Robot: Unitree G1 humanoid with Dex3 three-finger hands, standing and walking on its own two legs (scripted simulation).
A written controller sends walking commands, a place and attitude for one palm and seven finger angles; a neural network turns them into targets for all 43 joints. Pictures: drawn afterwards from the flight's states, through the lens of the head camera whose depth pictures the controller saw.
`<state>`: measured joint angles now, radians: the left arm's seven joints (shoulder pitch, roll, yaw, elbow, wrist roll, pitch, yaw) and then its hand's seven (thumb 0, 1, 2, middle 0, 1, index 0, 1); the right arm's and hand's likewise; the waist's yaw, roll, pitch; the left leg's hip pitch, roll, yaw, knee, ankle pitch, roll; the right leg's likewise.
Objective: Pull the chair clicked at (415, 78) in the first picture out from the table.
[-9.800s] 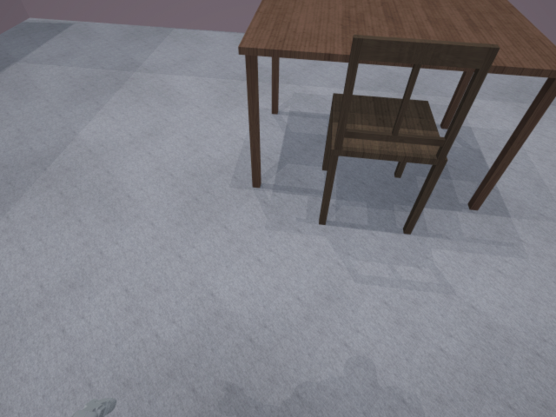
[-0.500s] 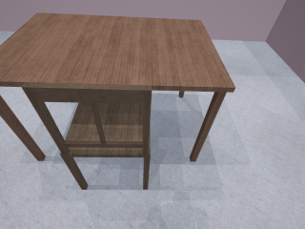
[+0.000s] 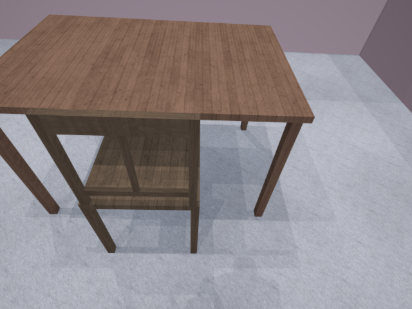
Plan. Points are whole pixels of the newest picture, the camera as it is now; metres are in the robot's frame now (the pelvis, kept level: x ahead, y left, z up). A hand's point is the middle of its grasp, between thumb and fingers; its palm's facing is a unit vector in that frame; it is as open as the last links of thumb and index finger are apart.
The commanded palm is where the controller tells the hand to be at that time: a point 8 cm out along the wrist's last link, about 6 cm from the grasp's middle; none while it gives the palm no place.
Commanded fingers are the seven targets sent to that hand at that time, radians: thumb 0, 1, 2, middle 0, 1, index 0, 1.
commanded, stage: look again from close up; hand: left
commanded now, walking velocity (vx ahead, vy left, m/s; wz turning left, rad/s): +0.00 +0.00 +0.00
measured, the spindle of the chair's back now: (129, 164) +0.52 +0.26 -0.11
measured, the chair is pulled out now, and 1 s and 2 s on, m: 0.00 0.00 0.00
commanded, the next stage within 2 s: shuffle to correct the standing spot in 0.66 s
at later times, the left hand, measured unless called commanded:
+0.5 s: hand out of the picture -0.02 +0.14 -0.18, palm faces +0.04 -0.99 -0.12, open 7.4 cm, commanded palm none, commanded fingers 0.00 0.90 0.90 -0.20 -0.30 -0.20 -0.30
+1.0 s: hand out of the picture -0.01 +0.15 -0.19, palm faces +0.11 -0.98 -0.15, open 7.4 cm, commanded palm none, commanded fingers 0.00 0.90 0.90 -0.20 -0.30 -0.20 -0.30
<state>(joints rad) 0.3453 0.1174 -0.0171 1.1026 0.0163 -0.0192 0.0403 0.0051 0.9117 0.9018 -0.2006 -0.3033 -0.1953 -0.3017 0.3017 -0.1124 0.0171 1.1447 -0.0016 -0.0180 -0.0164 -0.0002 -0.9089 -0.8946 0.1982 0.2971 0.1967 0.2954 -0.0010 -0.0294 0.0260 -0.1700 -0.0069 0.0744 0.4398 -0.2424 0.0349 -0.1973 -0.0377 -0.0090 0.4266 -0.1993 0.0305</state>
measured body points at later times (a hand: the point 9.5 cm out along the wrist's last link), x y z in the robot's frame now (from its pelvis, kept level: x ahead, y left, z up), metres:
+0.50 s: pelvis +0.00 +0.00 +0.00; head +0.01 +0.01 +0.45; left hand -0.02 +0.20 -0.17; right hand -0.01 -0.21 -0.16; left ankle +0.00 +0.09 -0.74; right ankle +0.02 -0.14 -0.74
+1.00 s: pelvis +0.03 +0.00 -0.01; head +0.03 +0.01 +0.44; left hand -0.01 +0.20 -0.17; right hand +0.00 -0.22 -0.17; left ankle +0.00 +0.09 -0.74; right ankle +0.02 -0.14 -0.74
